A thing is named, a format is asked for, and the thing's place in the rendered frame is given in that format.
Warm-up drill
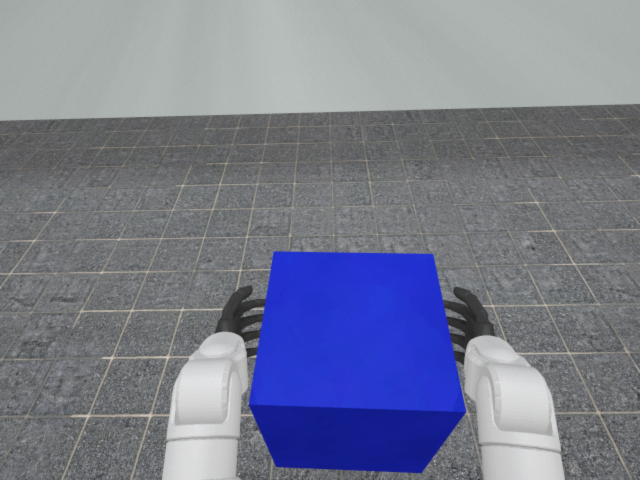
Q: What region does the carton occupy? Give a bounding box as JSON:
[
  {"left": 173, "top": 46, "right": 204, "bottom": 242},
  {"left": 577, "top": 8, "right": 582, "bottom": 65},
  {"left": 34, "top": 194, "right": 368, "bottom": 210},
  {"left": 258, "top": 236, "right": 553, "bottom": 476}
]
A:
[{"left": 249, "top": 251, "right": 466, "bottom": 473}]

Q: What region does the left robot forearm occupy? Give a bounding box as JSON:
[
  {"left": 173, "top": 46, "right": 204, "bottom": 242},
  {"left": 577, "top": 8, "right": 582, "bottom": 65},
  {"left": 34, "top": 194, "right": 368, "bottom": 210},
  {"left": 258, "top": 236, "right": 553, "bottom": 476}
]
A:
[{"left": 162, "top": 332, "right": 248, "bottom": 480}]

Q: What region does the robot right hand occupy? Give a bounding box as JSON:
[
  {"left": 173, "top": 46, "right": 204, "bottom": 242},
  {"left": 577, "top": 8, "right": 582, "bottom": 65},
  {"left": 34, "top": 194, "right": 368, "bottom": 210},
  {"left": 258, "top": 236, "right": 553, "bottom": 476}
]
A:
[{"left": 443, "top": 287, "right": 496, "bottom": 365}]

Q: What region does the robot left hand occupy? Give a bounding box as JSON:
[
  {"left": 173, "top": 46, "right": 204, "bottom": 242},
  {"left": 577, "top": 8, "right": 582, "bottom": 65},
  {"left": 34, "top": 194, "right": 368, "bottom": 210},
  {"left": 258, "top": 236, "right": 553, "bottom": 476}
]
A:
[{"left": 214, "top": 285, "right": 266, "bottom": 358}]

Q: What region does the right robot forearm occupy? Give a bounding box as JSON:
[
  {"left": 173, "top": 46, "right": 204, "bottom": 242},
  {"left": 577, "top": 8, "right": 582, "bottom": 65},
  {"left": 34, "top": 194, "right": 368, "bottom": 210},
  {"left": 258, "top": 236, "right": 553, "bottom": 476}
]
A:
[{"left": 464, "top": 335, "right": 565, "bottom": 480}]

